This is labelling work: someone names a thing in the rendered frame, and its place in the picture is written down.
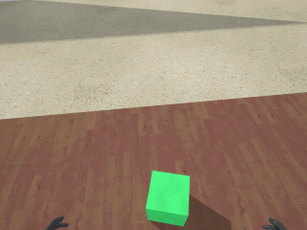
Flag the robot right hand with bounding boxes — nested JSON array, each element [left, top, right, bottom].
[[263, 218, 288, 230]]

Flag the carton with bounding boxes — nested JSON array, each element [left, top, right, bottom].
[[146, 171, 190, 226]]

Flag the robot left hand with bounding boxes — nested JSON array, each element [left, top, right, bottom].
[[45, 216, 69, 230]]

